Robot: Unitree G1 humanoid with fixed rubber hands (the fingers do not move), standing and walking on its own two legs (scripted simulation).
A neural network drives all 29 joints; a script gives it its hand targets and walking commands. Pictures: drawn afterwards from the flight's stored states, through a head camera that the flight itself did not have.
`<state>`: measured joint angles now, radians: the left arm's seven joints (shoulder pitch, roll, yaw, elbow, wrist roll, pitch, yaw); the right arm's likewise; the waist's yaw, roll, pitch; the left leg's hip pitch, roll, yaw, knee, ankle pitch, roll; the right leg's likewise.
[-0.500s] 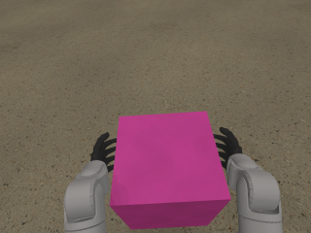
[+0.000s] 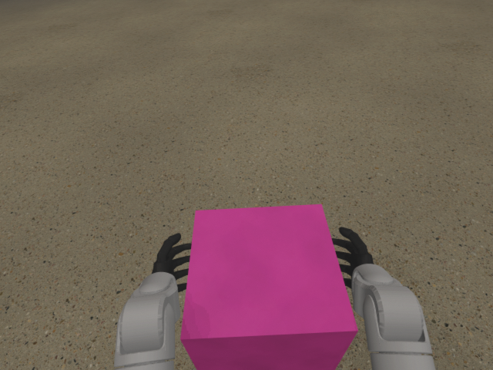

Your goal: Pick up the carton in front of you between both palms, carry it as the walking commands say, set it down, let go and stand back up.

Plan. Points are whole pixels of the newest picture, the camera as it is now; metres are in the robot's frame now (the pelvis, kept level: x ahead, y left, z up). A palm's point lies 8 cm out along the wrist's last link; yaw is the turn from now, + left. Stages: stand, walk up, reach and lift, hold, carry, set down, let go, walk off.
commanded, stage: carry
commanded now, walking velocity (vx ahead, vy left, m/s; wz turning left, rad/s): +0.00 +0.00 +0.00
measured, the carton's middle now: (262, 299) +0.27 +0.00 -0.02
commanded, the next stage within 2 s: hold in 1.26 s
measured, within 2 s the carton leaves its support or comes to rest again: neither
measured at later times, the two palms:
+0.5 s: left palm (166, 292) +0.25 +0.15 +0.05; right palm (361, 285) +0.25 -0.15 +0.05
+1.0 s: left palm (166, 305) +0.23 +0.15 +0.05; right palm (368, 298) +0.23 -0.15 +0.04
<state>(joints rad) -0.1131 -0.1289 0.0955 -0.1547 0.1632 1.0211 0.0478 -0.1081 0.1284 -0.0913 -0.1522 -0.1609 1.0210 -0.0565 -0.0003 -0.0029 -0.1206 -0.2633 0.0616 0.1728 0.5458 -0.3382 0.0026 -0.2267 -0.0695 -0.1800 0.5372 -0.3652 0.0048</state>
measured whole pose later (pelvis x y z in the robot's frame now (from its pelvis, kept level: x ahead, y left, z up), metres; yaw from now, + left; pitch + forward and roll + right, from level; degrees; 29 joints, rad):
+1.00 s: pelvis -0.05 +0.00 +0.00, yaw +0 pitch +2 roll +0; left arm -0.20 -0.14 0.17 0.16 0.24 0.74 0.02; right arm -0.20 0.14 -0.16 0.16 -0.23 0.74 -0.02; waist 0.00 0.00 -0.10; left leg -0.29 0.07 0.17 0.50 -0.24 0.01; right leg -0.26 -0.06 -0.18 0.50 -0.27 -0.02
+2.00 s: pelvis -0.11 +0.01 -0.02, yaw -5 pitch +3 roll +0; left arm -0.61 -0.21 0.56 0.60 0.46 0.41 -0.02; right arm -0.61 0.16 -0.55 0.62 -0.48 0.41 0.07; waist 0.00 0.00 0.12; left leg -0.51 -0.05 -0.05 0.71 -0.26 0.01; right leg -0.51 0.04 0.08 0.72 -0.28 0.00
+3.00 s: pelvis -0.14 +0.01 -0.28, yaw -4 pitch +45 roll +0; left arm -0.94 -0.01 0.39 0.72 0.11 0.16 0.11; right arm -0.97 -0.05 -0.35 0.77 -0.11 0.17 -0.08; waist 0.00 0.01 -0.11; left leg -2.04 -0.13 -0.06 1.78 -0.52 -0.04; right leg -2.03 0.13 0.06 1.78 -0.54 0.04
